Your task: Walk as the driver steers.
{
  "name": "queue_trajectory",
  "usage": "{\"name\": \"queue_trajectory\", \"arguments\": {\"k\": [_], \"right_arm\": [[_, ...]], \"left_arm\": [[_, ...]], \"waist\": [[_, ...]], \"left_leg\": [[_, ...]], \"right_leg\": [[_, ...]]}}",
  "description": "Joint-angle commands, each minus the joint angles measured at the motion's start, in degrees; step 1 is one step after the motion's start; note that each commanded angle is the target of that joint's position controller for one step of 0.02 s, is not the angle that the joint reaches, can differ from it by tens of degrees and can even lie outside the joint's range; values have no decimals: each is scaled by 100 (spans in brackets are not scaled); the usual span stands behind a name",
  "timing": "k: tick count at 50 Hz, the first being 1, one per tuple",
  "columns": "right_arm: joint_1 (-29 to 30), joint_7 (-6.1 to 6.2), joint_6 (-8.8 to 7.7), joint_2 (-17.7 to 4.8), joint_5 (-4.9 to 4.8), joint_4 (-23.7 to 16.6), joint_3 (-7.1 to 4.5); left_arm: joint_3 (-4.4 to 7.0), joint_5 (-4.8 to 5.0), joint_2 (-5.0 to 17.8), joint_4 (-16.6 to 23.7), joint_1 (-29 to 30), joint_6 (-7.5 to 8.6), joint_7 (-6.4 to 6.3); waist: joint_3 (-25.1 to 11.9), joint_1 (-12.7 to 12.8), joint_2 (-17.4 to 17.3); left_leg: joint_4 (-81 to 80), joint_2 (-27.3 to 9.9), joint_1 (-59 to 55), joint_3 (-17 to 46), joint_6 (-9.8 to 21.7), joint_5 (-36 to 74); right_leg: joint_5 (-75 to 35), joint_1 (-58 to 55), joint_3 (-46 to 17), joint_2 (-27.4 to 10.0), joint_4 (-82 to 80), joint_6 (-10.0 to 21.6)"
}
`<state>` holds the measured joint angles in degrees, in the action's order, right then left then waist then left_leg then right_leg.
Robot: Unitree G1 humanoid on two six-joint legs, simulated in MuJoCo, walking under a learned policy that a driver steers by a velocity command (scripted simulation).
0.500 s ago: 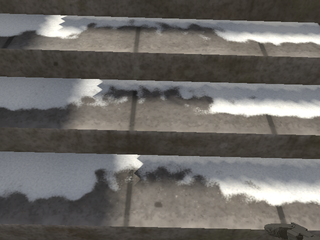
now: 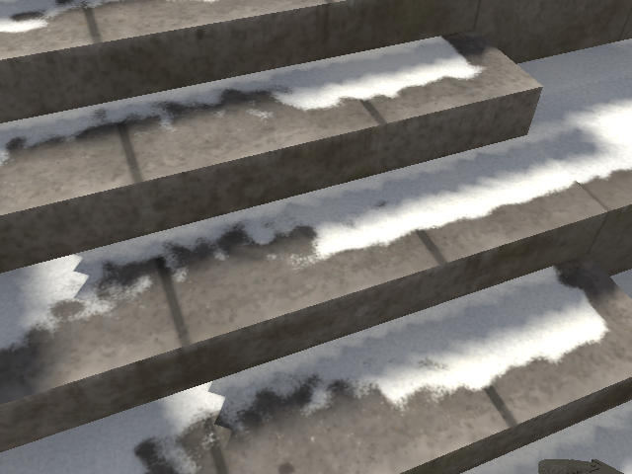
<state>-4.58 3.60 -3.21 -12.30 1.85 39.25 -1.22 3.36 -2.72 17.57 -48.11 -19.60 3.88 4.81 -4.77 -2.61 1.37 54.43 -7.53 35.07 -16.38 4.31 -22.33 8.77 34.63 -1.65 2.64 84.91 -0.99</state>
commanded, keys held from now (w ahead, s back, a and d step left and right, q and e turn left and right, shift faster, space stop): w+e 0.94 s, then w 0.04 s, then no key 0.02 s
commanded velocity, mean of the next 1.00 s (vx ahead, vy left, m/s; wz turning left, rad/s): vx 0.40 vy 0.00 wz -0.59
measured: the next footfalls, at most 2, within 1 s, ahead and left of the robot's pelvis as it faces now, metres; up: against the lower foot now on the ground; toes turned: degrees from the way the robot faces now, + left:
right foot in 0.18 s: -0.06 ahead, -0.06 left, -0.14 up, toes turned -9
left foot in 0.52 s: +0.20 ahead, +0.15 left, +0.00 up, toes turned -14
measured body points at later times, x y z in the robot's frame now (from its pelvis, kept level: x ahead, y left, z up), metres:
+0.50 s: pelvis +0.05 +0.04 -0.07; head +0.04 +0.04 +0.38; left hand +0.06 +0.22 -0.23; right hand +0.18 -0.19 -0.18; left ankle +0.17 +0.15 -0.67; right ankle -0.10 -0.04 -0.82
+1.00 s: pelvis +0.23 -0.01 +0.05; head +0.23 -0.01 +0.50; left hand +0.51 +0.02 -0.05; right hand +0.10 -0.14 -0.11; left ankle +0.17 +0.16 -0.68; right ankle +0.28 -0.20 -0.58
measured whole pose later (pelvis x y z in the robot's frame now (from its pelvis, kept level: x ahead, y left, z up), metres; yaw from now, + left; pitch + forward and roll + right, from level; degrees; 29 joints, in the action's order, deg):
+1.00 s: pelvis +0.23 -0.01 +0.05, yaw -36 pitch +5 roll +2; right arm -23.3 -2.1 -6.9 -6.2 6.3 61.2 3.1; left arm -0.1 -2.7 9.2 -49.2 -0.4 0.6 7.1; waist -7.0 -4.0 0.6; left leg 15.8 -3.1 -1.5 -21.7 -1.9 -20.8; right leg 1.8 53.3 1.9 -6.3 65.5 9.2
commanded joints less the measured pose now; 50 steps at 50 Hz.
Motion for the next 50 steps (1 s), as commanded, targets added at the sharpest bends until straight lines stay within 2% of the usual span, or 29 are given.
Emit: {"name": "queue_trajectory", "arguments": {"k": [1, 4, 7, 8, 9, 10, 11, 12, 13, 14, 15, 17, 18, 20, 22, 25, 26, 27, 28, 29, 30, 31, 33, 34, 36, 40, 41, 45, 50], "right_arm": [[553, 83, -108, -381, 20, -686, -26], [683, -3, -76, -426, -30, -1013, 45], [674, -233, 193, -206, -7, -923, 293], [526, -329, 357, -28, -108, -671, 388], [469, -494, 498, 406, -113, -381, 511], [70, -578, 445, 638, 39, -278, 550], [-60, -627, 205, 501, 7, -56, 523], [-748, -674, 91, 136, 65, 32, 504], [261, -580, 11, -371, 99, 37, 362], [726, -495, -66, -527, 172, 50, 333], [447, -452, -82, -654, 56, 284, 301], [702, -334, -67, -436, 308, 380, 390], [1047, -343, -60, -439, 320, 366, 394], [1871, -351, -80, -331, 163, 56, 445], [1555, -499, -6, 142, 48, 3, 552], [898, -598, -52, -274, 82, -129, 418], [432, -574, -156, -469, 87, -134, 337], [-586, -510, -258, -711, 167, 216, 254], [-2115, -320, -252, -1085, 246, 652, 109], [-3105, -254, -237, -1324, 400, 920, 49], [-2621, -316, -302, -1207, 256, 1033, 77], [-1745, -458, -287, -929, 117, 1146, 77], [-1095, -515, -164, 318, 19, 1418, 295], [-691, -456, -148, 606, 30, 1385, 360], [-462, -336, -194, 591, 159, 1509, 347], [-631, -377, -353, 112, 359, 1667, 341], [-710, -415, -371, 38, 418, 1711, 345], [-1758, -467, -413, -34, 587, 2064, 360], [-1974, -606, -461, -266, 339, 2000, 211]], "left_arm": [[145, -135, 450, 14, -653, 32, 138], [131, -448, 95, -567, -1594, 61, 164], [74, -452, -328, -1245, -2211, 75, 203], [31, -382, -491, -1384, -2233, 96, 219], [9, -272, -538, -1544, -2424, 126, 162], [75, -44, 404, -1231, -2370, 152, 163], [79, -136, 733, -958, -2409, 150, 183], [117, -98, 891, -274, -478, 181, 123], [-62, -238, 287, -506, -547, 212, -37], [-166, -381, 105, -693, -863, 194, -59], [-257, -422, -17, -685, -706, 182, -48], [-496, -310, -497, -1084, -1468, 222, -19], [-571, -180, -472, -1057, -1559, 236, -5], [-614, -39, -353, -846, -977, 215, 52], [-572, 92, 25, -741, -977, 218, 41], [-261, 141, 621, -425, -513, 348, 66], [-136, 128, 710, -302, -180, 377, 70], [-162, -62, 95, -188, -320, 425, 40], [-310, -158, -709, -46, -281, 398, 103], [-213, 57, -644, -31, 425, 322, 122], [-167, 117, -651, -25, 824, 346, 73], [-149, 176, -624, -169, 645, 291, 9], [-237, 33, -811, -121, 716, 163, 16], [-282, 23, -912, -142, 626, 60, 30], [-323, 154, -885, -174, 814, -9, 98], [-183, 163, -73, 257, 1906, 84, 239], [-191, 190, -141, 247, 1838, 33, 270], [-238, 69, -450, 129, 1878, -134, 284], [-320, -42, -679, 415, 2930, -357, 183]], "waist": [[-8, 188, -604], [203, 298, -458], [438, 476, 307], [530, 562, 544], [414, 659, 829], [94, 440, 1079], [-380, 531, 661], [548, 20, 1055], [1466, 419, -517], [1449, 591, -976], [1325, 413, -551], [1102, 805, -152], [982, 953, -85], [870, 911, 127], [632, 726, 805], [79, 278, 1086], [-386, -78, 1217], [-1385, -179, -45], [-2030, -649, -1609], [-1116, -1163, -1924], [2, -880, -1424], [516, -306, -1032], [337, 202, -73], [426, 448, -185], [577, 485, -335], [115, 336, -245], [117, 405, -476], [239, 61, -138], [580, 5, -488]], "left_leg": [[-1885, -917, -365, 1230, -243, -627], [-1313, -869, -315, 1055, -513, -1195], [472, -997, 499, 1189, -321, -2064], [1773, -883, 890, 1139, -114, -2241], [4155, -396, 2461, 1107, -208, -1743], [6756, 520, 3985, 1364, -395, -1223], [8036, 834, 4310, 1950, -363, -1027], [6716, 98, 4817, 2831, -666, 266], [6872, 14, 6317, 2878, -634, 847], [6809, -78, 6370, 2623, -480, 1283], [6710, -214, 5954, 2856, -380, 1732], [6738, -83, 5865, 2266, -181, 1574], [5919, -63, 5274, 1836, -148, 923], [3573, 54, 2945, 1328, -160, -620], [3197, 436, 688, 572, -333, -829], [1477, 1062, 444, 562, -43, -711], [1044, 1059, -80, 898, 183, -286], [650, 430, -2129, 2407, 878, 1319], [-1555, -760, -4153, 5579, 1836, 441], [-2881, -1399, -3721, 7423, 1791, -1671], [-2950, -1316, -2365, 6739, 1381, -3214], [-2687, -1380, -1324, 5484, 1331, -2533], [-2843, -1243, -927, 3961, 1008, -951], [-3077, -1138, -693, 3505, 803, -646], [-3414, -896, -685, 2536, 695, -207], [-4111, -542, -1090, 879, 541, 744], [-4435, -768, -1271, 761, 539, 1191], [-4261, -987, -3426, 398, 649, 2721], [-4490, -946, -3591, -81, 677, 4084]], "right_leg": [[200, -797, 189, -371, -1837, 228], [168, -1710, 791, -524, -4516, 391], [-1270, -2644, 985, -631, -6387, 862], [-1270, -2734, 864, -708, -7019, 1151], [-1353, -3430, -242, -1110, -6537, 1693], [-1513, -3816, -2053, -1570, -5926, 2429], [-2002, -3867, -2171, -1645, -5788, 2446], [1888, -2906, -4266, -2656, -6529, 2751], [2476, -3008, -5174, -2794, -7138, 2800], [1863, -3211, -4601, -2708, -7186, 2564], [1300, -2977, -4331, -2735, -7267, 2616], [1482, -2977, -3357, -1906, -6971, 2327], [1307, -2674, -2826, -1599, -6992, 2127], [973, -898, -1983, -1228, -7256, 1812], [741, 153, -1663, -1344, -7851, 1985], [-4654, -2465, -1393, -1545, -7122, 1913], [-6325, -2755, -1182, -1393, -6388, 1731], [-6089, -1588, -943, -776, -4600, 1214], [-1749, 885, -1005, 155, -2708, 788], [25, 2504, -1652, 439, 253, 727], [-561, 3045, -1632, 111, 1461, 910], [-798, 2911, -1086, -181, 1893, 1039], [-676, 2667, -862, -377, 2160, 1372], [-475, 2559, -897, -510, 1934, 1391], [-450, 2897, -879, -431, 1977, 1472], [-1343, 2388, -231, -629, 258, 1343], [-1255, 2243, -131, -791, 257, 1244], [-1405, 3188, -297, -864, -601, 1175], [-84, 1479, 625, -871, -2899, 869]]}}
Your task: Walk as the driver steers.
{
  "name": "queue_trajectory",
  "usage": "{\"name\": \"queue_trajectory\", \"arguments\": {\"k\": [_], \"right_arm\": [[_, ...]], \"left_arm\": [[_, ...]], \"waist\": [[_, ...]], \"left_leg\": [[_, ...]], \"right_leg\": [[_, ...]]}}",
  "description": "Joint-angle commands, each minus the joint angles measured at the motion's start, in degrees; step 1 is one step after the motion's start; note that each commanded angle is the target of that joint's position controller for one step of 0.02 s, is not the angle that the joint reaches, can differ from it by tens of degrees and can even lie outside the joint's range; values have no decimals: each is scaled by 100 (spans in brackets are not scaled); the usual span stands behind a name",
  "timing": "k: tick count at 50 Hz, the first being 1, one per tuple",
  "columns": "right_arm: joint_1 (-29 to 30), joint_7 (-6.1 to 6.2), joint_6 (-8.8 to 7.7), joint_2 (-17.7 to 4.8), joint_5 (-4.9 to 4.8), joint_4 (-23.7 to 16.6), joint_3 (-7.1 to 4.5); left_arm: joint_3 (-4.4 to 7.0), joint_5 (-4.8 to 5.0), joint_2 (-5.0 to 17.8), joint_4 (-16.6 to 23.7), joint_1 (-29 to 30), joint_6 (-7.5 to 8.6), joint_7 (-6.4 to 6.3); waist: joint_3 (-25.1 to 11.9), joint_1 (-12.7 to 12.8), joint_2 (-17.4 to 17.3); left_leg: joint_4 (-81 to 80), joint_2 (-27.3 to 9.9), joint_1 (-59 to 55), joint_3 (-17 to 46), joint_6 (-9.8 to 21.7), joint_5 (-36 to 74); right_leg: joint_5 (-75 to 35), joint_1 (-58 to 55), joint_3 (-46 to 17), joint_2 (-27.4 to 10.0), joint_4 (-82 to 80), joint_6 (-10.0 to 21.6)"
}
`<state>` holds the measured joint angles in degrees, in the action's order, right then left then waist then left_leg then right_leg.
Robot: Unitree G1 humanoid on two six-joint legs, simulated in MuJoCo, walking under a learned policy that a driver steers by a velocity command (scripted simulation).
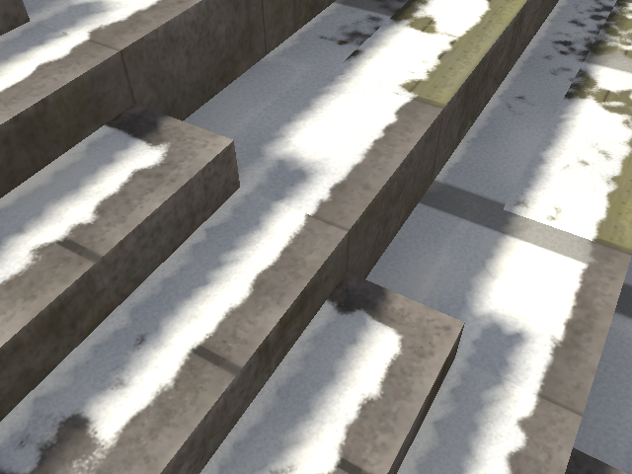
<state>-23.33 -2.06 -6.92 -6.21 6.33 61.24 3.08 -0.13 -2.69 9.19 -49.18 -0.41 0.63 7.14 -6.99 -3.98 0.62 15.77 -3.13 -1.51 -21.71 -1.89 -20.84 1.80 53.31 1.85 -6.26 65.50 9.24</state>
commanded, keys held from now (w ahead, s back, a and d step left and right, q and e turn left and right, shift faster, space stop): no key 0.44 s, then q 0.38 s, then w+q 0.18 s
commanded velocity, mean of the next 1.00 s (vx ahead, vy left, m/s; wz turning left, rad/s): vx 0.14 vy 0.00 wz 0.10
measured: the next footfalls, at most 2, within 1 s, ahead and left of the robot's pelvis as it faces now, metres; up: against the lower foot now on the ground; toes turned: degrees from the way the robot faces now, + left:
right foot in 0.10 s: +0.21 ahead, -0.14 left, +0.00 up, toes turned -7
left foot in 0.54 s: +0.35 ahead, +0.08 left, +0.14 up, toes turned +2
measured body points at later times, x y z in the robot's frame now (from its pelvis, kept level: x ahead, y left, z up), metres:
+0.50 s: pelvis +0.19 -0.03 +0.02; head +0.20 -0.02 +0.47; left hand +0.19 +0.19 -0.14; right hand +0.33 -0.21 -0.10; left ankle +0.31 +0.08 -0.54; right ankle +0.17 -0.14 -0.73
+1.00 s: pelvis +0.25 +0.00 +0.09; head +0.27 +0.01 +0.53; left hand +0.34 +0.25 -0.04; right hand +0.42 -0.21 -0.02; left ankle +0.31 +0.08 -0.59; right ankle +0.22 -0.16 -0.51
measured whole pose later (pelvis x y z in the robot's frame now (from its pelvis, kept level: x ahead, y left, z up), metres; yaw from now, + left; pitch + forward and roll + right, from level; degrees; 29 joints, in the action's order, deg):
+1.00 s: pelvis +0.25 +0.00 +0.09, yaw +10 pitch +5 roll -2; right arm -10.8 -0.7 -5.1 -10.1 1.9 43.4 -1.4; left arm 0.5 -3.8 12.5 -42.6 -14.3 2.8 0.5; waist -3.6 -3.1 -0.6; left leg 57.0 6.3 41.1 2.4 8.6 -23.1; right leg 6.8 39.6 -4.5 2.5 81.8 0.0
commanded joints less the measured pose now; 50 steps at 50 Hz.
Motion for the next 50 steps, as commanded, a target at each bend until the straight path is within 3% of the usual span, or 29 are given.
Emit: {"name": "queue_trajectory", "arguments": {"k": [1, 3, 4, 5, 6, 7, 8, 9, 10, 11, 13, 15, 18, 20, 22, 23, 25, 27, 28, 29, 30, 31, 33, 35, 41, 45, 46, 47, 50], "right_arm": [[-168, -37, -112, -1018, -168, -227, -306], [-83, -23, -62, -1274, -251, -350, -460], [185, -49, 58, -1410, -295, -486, -525], [107, -156, 168, -1495, -223, -528, -592], [-354, -304, 211, -1085, -28, -448, -533], [-1391, -504, 163, -332, 12, -725, -300], [-207, -548, 149, -670, -412, -904, -432], [538, -520, 114, -501, -468, -980, -433], [932, -358, 92, -639, -506, -1083, -497], [761, -286, 82, -501, -399, -1093, -478], [521, -296, 134, 152, -407, -1172, -206], [557, -293, 186, 146, -609, -1340, -118], [866, -240, 240, -322, -691, -1596, -110], [1155, -184, 291, -653, -625, -1793, -177], [1230, -243, 357, -578, -541, -1690, -131], [1408, 364, 666, -208, -590, -1802, -188], [1254, 675, 830, -69, -723, -1778, -88], [747, 701, 779, -259, -668, -1661, -180], [433, 684, 720, -657, -612, -1574, -315], [691, 742, 784, -925, -740, -1752, -412], [698, 790, 881, -1076, -622, -1794, -485], [1195, 764, 865, -1295, -523, -1839, -589], [1891, 712, 850, -1097, -539, -1853, -655], [1934, 668, 839, -692, -551, -1800, -622], [1388, 625, 725, -877, -539, -1828, -799], [1164, 617, 735, -1051, -467, -1913, -922], [1134, 220, 250, -706, -408, -2099, -568], [859, 78, 92, -583, -429, -1971, -495], [1054, 9, -35, -923, -457, -1983, -429]], "left_arm": [[47, -36, 185, 572, 1061, -31, -68], [125, -28, 295, 464, 724, 73, -139], [196, 17, 439, 203, 117, 142, -219], [381, 130, 791, -210, -988, 244, -390], [593, 27, 1264, -502, -2164, 260, -684], [751, 48, 2016, -942, -3513, 245, -725], [913, -87, 1942, -1149, -4212, 286, -709], [1012, -97, 1922, -1252, -3781, 380, -733], [918, 89, 1450, -1206, -3163, 381, -761], [708, 192, 905, -1089, -2516, 355, -721], [358, 115, 164, -1005, -1614, 277, -554], [272, -123, 232, -1055, -1557, 278, -618], [233, -365, 630, -905, -1399, 398, -648], [189, -278, 746, -623, -1507, 521, -598], [156, -2, 872, -350, -1424, 602, -533], [297, 447, 1019, -765, -2033, 526, -809], [389, 389, 1216, -983, -2437, 363, -988], [447, 285, 1106, -1039, -2622, 204, -959], [488, 209, 1014, -860, -2577, 189, -969], [380, 284, 537, -400, -2423, 78, -845], [390, 284, 549, -135, -1820, -118, -791], [379, 121, 426, 1, -1634, -228, -763], [317, 75, 256, 247, -1569, -265, -787], [338, -29, 399, 381, -1528, -193, -879], [269, 93, 446, 1037, -1145, -44, -931], [271, 6, 551, 1350, -909, -27, -769], [148, -50, 703, 928, -1769, 253, -589], [175, -144, 724, 852, -1623, 325, -595], [115, -147, 708, 896, -1414, 347, -668]], "waist": [[749, 194, -491], [588, 437, -640], [506, 725, -634], [165, 1001, -730], [-760, 1167, -159], [-2464, 772, 1476], [-1730, 1624, 674], [-714, 1601, 336], [-358, 1341, 343], [-274, 845, 319], [220, 175, 218], [303, 59, 169], [525, -72, -148], [525, -33, -59], [550, -99, -30], [264, 123, 209], [210, 243, 1035], [146, 139, 929], [73, 180, 594], [-313, 332, -1223], [-152, 51, -2027], [508, 305, -1676], [986, 663, -761], [818, 671, -365], [6, 426, -409], [-104, 260, -593], [33, 2, -1276], [169, -110, -812], [59, 44, -485]], "left_leg": [[-359, -1393, -277, 463, 1304, 4948], [368, -1477, -877, 523, 1183, 6530], [974, -1428, -951, 528, 1067, 6911], [1872, -1163, -279, 495, 935, 6831], [3312, -909, 1423, 577, 527, 4587], [5434, 72, 3456, 713, -176, -1484], [7536, 503, 4594, 1755, -110, -1904], [8908, 181, 5322, 2252, 95, -1507], [9744, -55, 5537, 2399, 296, -1613], [10095, -153, 5487, 2497, 553, -1359], [10879, 8, 5550, 2533, 823, -1406], [11689, 261, 6440, 2560, 990, -1638], [11423, 113, 7022, 2851, 975, -544], [10016, -124, 6542, 2507, 563, 473], [7820, -337, 5238, 2166, 210, 472], [7062, -130, 4328, 1496, 319, -138], [6196, -10, 4040, 1249, 501, -1407], [4949, 393, 3550, 1311, 782, -1262], [4514, 187, 3272, 2635, 1060, 349], [3020, -457, 3006, 4379, 1550, -20], [1186, -984, 2937, 6419, 2008, -850], [563, -1161, 3511, 7037, 2093, -1174], [1098, -783, 4293, 5832, 1760, -2109], [1822, -392, 4324, 4776, 1516, -1431], [2091, -279, 2724, 4575, 1724, 1001], [1422, -245, 2446, 5219, 1872, -1597], [2092, -536, 3131, 5594, 1915, -2865], [2073, -554, 3108, 5791, 2085, -2912], [2287, -189, 3307, 5370, 1906, -2605]], "right_leg": [[950, -622, 413, 170, -1383, -255], [1052, -1179, 458, 451, -2440, -400], [233, -1833, 492, 604, -3619, -372], [-733, -3552, 472, 951, -4109, -272], [-2614, -6101, -104, 578, -3283, 250], [-5028, -9118, -2356, -1197, -3325, 2009], [-5093, -8622, -3211, -1494, -3961, 1841], [-4604, -7294, -2506, -1378, -4037, 1388], [-3678, -6257, -2279, -1361, -4262, 1198], [-3049, -5359, -1977, -1238, -4495, 1066], [-1887, -3612, -1717, -1070, -4822, 936], [-411, -3308, -1424, -1033, -5137, 740], [1102, -2743, -1164, -849, -5214, 313], [1312, -2450, -850, -456, -5312, 113], [1202, -2070, -488, -186, -5558, -88], [-1528, -2851, -408, -537, -5717, 185], [-3127, -3965, 27, -541, -5224, 62], [-4863, -4789, 333, -580, -4147, -137], [-5042, -4627, 376, -355, -3093, -436], [-2411, -3715, 437, 210, -2409, -816], [1920, -2871, 25, 834, -1387, -906], [2737, -2424, -630, 785, 54, -919], [2066, -2104, -653, 660, 858, -925], [1379, -2000, -401, 697, 1146, -919], [1012, -1495, -443, 735, 989, -1020], [1064, -1309, -537, 702, 525, -1080], [367, -702, -1082, 691, 1882, -1046], [469, -383, -1120, 684, 2121, -974], [337, -390, -870, 664, 1852, -829]]}}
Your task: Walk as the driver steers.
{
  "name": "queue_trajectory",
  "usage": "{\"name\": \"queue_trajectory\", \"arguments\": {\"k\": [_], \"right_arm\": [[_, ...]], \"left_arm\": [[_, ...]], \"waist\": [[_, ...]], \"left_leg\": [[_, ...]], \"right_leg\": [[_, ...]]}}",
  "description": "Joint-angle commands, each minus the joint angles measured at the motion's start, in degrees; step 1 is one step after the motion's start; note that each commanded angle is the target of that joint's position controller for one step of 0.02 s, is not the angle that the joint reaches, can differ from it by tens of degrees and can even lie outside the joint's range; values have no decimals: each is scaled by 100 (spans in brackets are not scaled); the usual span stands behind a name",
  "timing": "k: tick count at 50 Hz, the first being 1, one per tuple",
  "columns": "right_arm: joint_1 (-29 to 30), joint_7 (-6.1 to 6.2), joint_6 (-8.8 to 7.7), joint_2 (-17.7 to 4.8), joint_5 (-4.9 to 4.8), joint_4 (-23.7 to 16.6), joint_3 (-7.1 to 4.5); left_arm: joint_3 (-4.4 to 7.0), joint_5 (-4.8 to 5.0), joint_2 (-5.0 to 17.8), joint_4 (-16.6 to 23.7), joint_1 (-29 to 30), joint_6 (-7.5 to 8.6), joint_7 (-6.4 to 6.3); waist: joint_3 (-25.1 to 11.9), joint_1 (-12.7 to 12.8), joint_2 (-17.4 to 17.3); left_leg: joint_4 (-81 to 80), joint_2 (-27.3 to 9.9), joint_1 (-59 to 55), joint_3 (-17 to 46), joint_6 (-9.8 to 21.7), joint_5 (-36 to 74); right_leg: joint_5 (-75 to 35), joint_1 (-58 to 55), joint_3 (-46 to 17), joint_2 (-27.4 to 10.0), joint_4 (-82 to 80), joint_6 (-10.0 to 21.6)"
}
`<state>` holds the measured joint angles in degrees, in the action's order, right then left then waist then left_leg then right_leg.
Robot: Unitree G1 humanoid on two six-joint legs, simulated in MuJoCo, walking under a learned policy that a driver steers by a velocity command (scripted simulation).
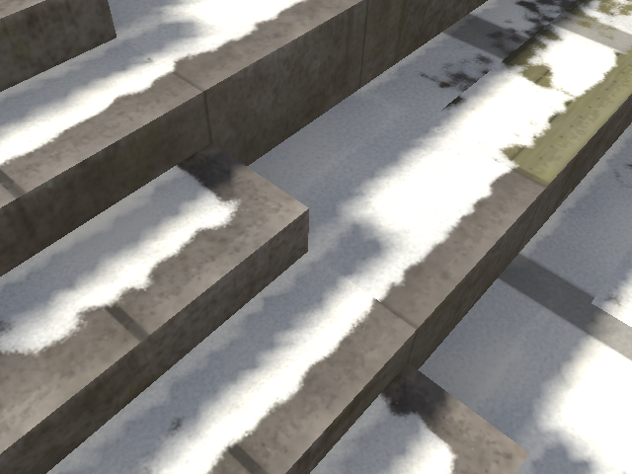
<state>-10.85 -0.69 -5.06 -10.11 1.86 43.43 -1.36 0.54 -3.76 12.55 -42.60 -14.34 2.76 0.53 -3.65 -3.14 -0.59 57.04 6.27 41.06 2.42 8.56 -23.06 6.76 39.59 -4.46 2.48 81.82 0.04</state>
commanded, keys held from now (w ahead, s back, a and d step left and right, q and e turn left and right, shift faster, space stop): w+q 1.00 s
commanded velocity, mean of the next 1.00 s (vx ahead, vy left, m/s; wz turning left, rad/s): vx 0.44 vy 0.00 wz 0.58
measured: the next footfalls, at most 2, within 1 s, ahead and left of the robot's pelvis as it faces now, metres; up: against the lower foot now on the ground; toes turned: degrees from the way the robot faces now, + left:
right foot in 0.26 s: +0.04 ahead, -0.22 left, -0.14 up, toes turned +7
left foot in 0.68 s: +0.26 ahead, +0.07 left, +0.00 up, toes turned +22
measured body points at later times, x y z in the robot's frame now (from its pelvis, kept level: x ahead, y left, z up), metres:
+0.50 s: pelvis +0.09 -0.09 -0.09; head +0.10 -0.10 +0.36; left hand +0.02 +0.09 -0.23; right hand +0.26 -0.26 -0.21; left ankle +0.13 +0.05 -0.50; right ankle +0.00 -0.22 -0.82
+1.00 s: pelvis +0.33 +0.02 +0.05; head +0.33 +0.01 +0.50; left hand +0.47 +0.30 +0.00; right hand +0.30 -0.20 -0.10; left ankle +0.23 +0.05 -0.68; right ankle +0.52 -0.04 -0.42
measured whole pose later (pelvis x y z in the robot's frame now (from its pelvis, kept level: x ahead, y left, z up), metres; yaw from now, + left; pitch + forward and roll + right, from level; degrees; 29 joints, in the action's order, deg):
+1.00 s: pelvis +0.33 +0.02 +0.05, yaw +32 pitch +6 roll +0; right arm -34.6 -5.1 -4.4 -6.1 6.0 65.2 2.2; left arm -3.8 -2.5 8.5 -38.4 2.1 2.0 1.9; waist -8.1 -3.7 -1.4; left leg 32.9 7.0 15.7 7.7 5.1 -22.4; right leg 12.3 76.9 -2.1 -4.3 104.5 9.4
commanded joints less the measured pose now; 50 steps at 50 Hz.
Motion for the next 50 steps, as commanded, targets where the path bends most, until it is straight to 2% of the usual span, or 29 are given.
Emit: {"name": "queue_trajectory", "arguments": {"k": [1, 7, 10, 12, 13, 14, 15, 16, 17, 19, 21, 23, 28, 29, 30, 31, 32, 34, 35, 36, 37, 38, 39, 40, 42, 44, 46, 49, 50], "right_arm": [[19, -104, -215, -600, -32, -321, 34], [151, -111, -295, -860, -63, -604, 120], [322, -157, -215, -1046, -181, -709, 103], [203, -241, -12, -1197, -132, -664, 131], [54, -290, 49, -917, -182, -671, 229], [-390, -362, 48, -271, -255, -795, 345], [-1072, -281, 42, -9, -97, -547, 412], [-1037, -338, 83, 30, 122, -474, 514], [-114, -275, 97, -71, 221, -512, 507], [533, -282, 125, -243, 101, -515, 424], [932, -360, 156, -344, 31, -560, 412], [1324, -408, 179, -353, -52, -583, 409], [1525, -566, 276, -22, -45, -793, 462], [1511, -557, 352, -27, -39, -843, 479], [1502, -586, 510, -56, -59, -958, 480], [1500, -598, 661, -136, -109, -1194, 442], [1270, -579, 759, -302, -107, -1174, 413], [565, -523, 734, -699, -104, -961, 269], [-932, -373, 744, -890, -153, -423, 69], [-2621, -128, 753, -1329, 3, 162, -22], [-3357, -278, 687, -1518, 283, 447, -90], [-3447, -266, 442, -1399, 238, 830, -189], [-3049, -310, 270, -855, 131, 1115, -70], [-2463, -356, 183, -195, 134, 1305, 128], [-1446, -506, 238, 209, 329, 1618, 328], [-349, -485, 132, 3, 322, 1266, 249], [-663, -344, -88, -197, 438, 1275, 262], [-2155, -427, -156, -254, 483, 1907, 260], [-1882, -517, -184, -288, 315, 1629, 239]], "left_arm": [[78, -37, 468, 223, -71, 118, -11], [29, 38, 393, 364, -14, 113, 64], [-64, 159, 310, 364, 69, 134, 292], [-113, 211, 314, 194, -242, 220, 476], [-118, 140, 395, -56, -775, 321, 574], [109, 69, 1192, -304, -1608, 458, 520], [198, -140, 1484, -193, -1435, 378, 566], [295, -240, 1483, -90, -958, 284, 521], [144, -151, 988, -170, -969, 311, 452], [-93, -187, 336, -336, -900, 275, 373], [-154, -173, 275, -530, -1031, 238, 259], [-206, -321, 272, -841, -1482, 242, 263], [-243, -395, 172, -1316, -1878, 263, 224], [-251, -344, 227, -1101, -1172, 255, 252], [-264, -229, 471, -1018, -606, 240, 352], [-107, -70, 1041, -1096, -723, 298, 430], [-5, 18, 1374, -1045, -701, 378, 457], [219, 97, 1709, -919, -615, 323, 437], [236, -296, 1585, -921, -764, 215, 538], [-43, -914, 476, -624, -1368, 161, 724], [185, -271, 1054, -776, -1041, 66, 893], [77, 128, 518, -355, -234, 122, 764], [-25, 150, 167, -157, 434, 210, 519], [-103, -88, 13, 50, 655, 197, 369], [-313, -44, -412, 284, 783, 22, 269], [-251, 176, -78, 377, 927, -25, 211], [-333, 273, -211, 531, 1350, 18, 213], [-389, 134, 48, 965, 2584, -40, 54], [-386, 67, 0, 1135, 2894, -115, 45]], "waist": [[-344, 16, -405], [-215, 8, -617], [97, 112, -306], [135, 282, -327], [73, 431, 39], [-188, 343, 1405], [-342, 49, 1016], [152, 93, 844], [514, 369, 373], [604, 374, 289], [590, 520, 463], [681, 685, 590], [481, 391, 709], [406, 66, 626], [104, -321, 895], [-46, -507, 1294], [-24, -578, 1228], [-113, -603, 1228], [-584, -738, 1197], [-2640, -532, -425], [-2478, -919, -700], [-892, -948, -545], [-26, -730, -486], [-209, -205, -430], [197, 594, 157], [264, 884, 166], [223, 731, -309], [119, 46, -90], [-10, 104, -241]], "left_leg": [[-1823, -1061, -654, 2926, 856, -2436], [-1231, -854, 125, 3080, 729, -2742], [-656, -537, 555, 2919, 770, -3099], [151, -328, 1467, 2766, 723, -2858], [1494, -69, 2150, 2401, 455, -2292], [4176, 706, 3911, 688, -487, -1588], [6303, 371, 4930, 352, -887, -1259], [7075, -431, 5934, 993, -1124, -429], [7809, -559, 6435, 1029, -951, 344], [7000, -586, 5365, 677, -403, 1436], [6617, -626, 4821, 276, -198, 1620], [6371, -607, 5142, 174, -8, 1860], [5731, -945, 4581, -748, 442, 1374], [4433, -956, 3112, -1036, 495, 1377], [3684, -750, 1048, -1194, 357, 1516], [3087, -397, 275, -1291, 19, 818], [2282, -252, 248, -1312, -148, 587], [-409, 541, 6, -1908, -213, 157], [-811, 696, -2096, -1280, 46, 932], [-685, -313, -5774, 1460, 1490, 3950], [-3095, -1538, -5619, 4256, 1781, 3032], [-3208, -1764, -4652, 4078, 1190, 1124], [-2902, -1616, -3731, 3791, 1119, 499], [-2901, -1501, -3274, 3388, 1088, 787], [-3120, -1226, -1777, 2442, 634, 209], [-3695, -765, -352, 1324, 405, 138], [-3931, -675, 105, 1400, 411, 311], [-3829, -832, -1271, 1994, 355, 431], [-4199, -828, -901, 1769, 503, 1092]], "right_leg": [[-110, 640, -120, -213, 135, 5], [961, -951, 20, -430, -2594, -224], [393, -2074, 434, -355, -5271, -147], [-593, -3241, 790, -347, -5834, 120], [-953, -3643, 505, -716, -5674, 623], [-2601, -4745, -968, -2050, -5057, 1951], [-3801, -5145, -2104, -3102, -5139, 2698], [-1108, -5141, -3322, -3854, -5937, 2767], [1511, -4970, -3062, -3237, -6284, 2181], [1938, -3847, -1816, -2403, -6859, 1564], [1725, -3402, -990, -1990, -7073, 1480], [1076, -3819, -474, -1907, -7154, 1397], [-2059, -4232, 781, -1884, -7237, 1306], [-2924, -3263, 1293, -1706, -7490, 1235], [-5190, -1905, 1514, -1825, -7724, 1502], [-7316, -2036, 1437, -2084, -7548, 1730], [-8552, -2893, 1406, -2278, -7208, 1688], [-9923, -4678, 1449, -2217, -5875, 1569], [-10335, -3528, 1554, -2058, -4127, 1415], [-5715, -895, 923, -1528, -1550, 820], [-226, 405, -65, 76, 456, 565], [-436, 1952, -681, 49, 2005, 677], [-150, 2852, -578, -37, 3156, 880], [70, 3128, -712, -52, 3813, 1173], [127, 3403, -492, -356, 4152, 1549], [454, 2527, 175, -472, 2977, 1381], [506, 2292, 474, -528, 3385, 1047], [669, 3166, 345, -742, 1931, 844], [536, 2244, 975, -755, 992, 659]]}}
Velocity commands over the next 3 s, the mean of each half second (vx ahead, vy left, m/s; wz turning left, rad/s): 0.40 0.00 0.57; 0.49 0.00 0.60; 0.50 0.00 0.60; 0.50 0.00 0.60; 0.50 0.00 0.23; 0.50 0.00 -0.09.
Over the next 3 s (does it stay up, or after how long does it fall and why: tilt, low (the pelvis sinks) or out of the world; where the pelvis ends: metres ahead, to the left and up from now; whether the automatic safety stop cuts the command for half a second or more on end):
stays up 0.91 0.93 0.59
